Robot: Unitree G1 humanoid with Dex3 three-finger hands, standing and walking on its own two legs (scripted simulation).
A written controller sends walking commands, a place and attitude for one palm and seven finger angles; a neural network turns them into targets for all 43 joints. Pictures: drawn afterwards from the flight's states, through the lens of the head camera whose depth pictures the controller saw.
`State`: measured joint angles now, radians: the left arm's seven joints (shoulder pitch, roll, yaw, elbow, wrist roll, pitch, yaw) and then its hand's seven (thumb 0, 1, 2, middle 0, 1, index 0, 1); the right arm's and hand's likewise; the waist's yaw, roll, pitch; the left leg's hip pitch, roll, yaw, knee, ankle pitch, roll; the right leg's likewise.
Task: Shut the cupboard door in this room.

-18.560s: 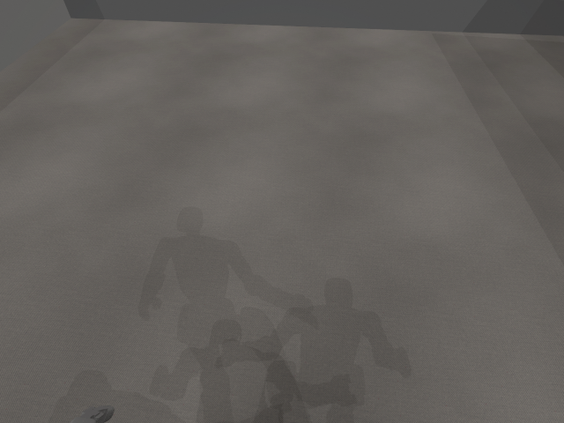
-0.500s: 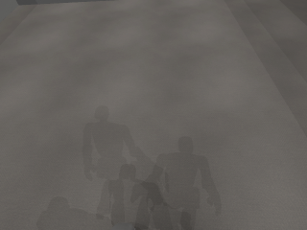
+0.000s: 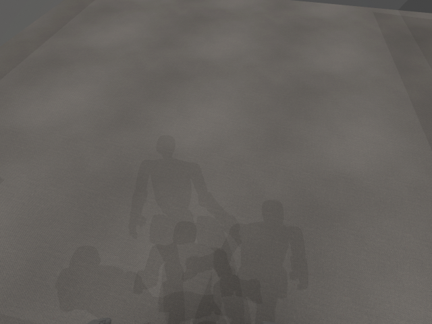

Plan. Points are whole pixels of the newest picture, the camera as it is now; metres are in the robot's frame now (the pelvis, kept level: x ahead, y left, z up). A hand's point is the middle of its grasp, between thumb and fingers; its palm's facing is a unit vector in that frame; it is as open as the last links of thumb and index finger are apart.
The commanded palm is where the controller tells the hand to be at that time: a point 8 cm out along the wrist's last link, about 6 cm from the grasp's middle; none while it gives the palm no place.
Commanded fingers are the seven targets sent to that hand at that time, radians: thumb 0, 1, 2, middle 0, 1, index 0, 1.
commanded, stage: turn or walk to find it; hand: left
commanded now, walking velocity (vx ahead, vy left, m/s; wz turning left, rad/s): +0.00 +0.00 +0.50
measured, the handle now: out of the picture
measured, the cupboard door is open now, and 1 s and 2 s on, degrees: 77 77 77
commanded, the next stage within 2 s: none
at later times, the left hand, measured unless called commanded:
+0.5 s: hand out of the picture -0.04 +0.18 -0.17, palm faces +0.29 -0.93 -0.25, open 7.3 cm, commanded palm none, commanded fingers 0.00 0.90 0.90 -0.20 -0.30 -0.20 -0.30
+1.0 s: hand out of the picture -0.02 +0.23 -0.15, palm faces +0.46 -0.85 -0.26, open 7.4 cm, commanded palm none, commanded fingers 0.00 0.90 0.90 -0.20 -0.30 -0.20 -0.30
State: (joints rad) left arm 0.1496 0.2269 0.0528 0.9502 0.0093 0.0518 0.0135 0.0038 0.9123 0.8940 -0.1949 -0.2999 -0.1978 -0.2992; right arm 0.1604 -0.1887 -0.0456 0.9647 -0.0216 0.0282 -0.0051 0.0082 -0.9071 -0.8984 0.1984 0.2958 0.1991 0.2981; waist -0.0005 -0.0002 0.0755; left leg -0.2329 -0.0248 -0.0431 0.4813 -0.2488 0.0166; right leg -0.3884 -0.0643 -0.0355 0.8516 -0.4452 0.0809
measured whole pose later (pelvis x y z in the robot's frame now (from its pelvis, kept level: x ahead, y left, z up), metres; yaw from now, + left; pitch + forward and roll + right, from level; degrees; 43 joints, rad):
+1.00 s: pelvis -0.03 -0.01 +0.00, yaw +28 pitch +0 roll +0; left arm 0.11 0.22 0.05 0.90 0.01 0.04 0.01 0.00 0.91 0.89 -0.20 -0.30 -0.20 -0.30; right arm 0.19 -0.21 -0.06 0.94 -0.02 0.04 0.00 0.01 -0.91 -0.90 0.20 0.30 0.20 0.30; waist -0.03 0.02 0.08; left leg -0.29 -0.04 -0.09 0.52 -0.23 0.01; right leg -0.34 -0.04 -0.03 0.71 -0.40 0.08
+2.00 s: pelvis -0.02 -0.01 -0.01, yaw +58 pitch +0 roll +0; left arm 0.14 0.21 0.05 0.89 0.03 -0.02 -0.03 0.00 0.91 0.89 -0.20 -0.30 -0.20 -0.30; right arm 0.34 -0.21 -0.06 1.01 -0.02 0.01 0.00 0.01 -0.91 -0.90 0.20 0.30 0.20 0.30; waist -0.04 0.04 0.02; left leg -0.26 -0.04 -0.13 0.65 -0.40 0.01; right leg -0.30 -0.04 -0.08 0.56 -0.27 0.04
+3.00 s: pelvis +0.06 +0.37 +0.00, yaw +75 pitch -1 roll +1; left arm 0.06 0.19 0.05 0.97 0.02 0.00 -0.02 0.00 0.91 0.89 -0.19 -0.30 -0.20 -0.30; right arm 0.43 -0.14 -0.04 1.11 -0.02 -0.08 -0.03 0.00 -0.92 -0.90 0.19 0.30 0.19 0.30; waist -0.05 -0.02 0.06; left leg 0.08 -0.06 0.11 0.27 -0.34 0.06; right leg -0.59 -0.10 -0.09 0.81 -0.14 0.03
